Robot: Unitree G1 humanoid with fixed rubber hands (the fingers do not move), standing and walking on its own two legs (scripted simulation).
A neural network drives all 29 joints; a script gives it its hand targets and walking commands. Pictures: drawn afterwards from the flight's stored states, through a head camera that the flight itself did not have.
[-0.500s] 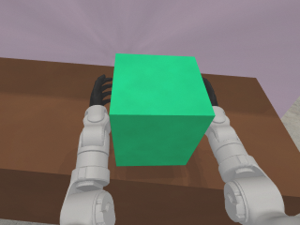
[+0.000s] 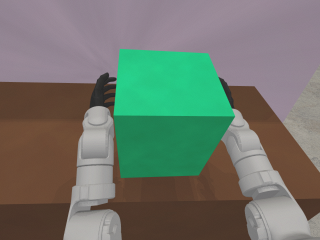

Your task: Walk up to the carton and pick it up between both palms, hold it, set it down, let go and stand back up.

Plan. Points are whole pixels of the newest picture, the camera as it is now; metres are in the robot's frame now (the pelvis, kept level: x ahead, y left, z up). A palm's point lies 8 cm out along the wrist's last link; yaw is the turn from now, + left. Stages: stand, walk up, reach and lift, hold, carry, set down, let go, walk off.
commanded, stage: reach and lift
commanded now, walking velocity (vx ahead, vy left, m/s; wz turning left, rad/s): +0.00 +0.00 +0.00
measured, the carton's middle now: (162, 118) +0.36 -0.01 +0.15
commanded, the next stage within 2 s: hold in 1.30 s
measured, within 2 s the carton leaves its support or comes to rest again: neither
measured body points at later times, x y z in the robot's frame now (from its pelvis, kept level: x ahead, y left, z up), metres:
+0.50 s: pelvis -0.02 +0.01 +0.00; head -0.08 +0.04 +0.44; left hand +0.37 +0.14 +0.22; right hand +0.36 -0.16 +0.21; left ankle -0.01 +0.11 -0.75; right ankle +0.01 -0.11 -0.75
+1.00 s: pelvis -0.01 +0.00 +0.00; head -0.08 +0.02 +0.44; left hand +0.38 +0.13 +0.24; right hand +0.37 -0.17 +0.23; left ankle -0.01 +0.11 -0.75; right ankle +0.01 -0.11 -0.75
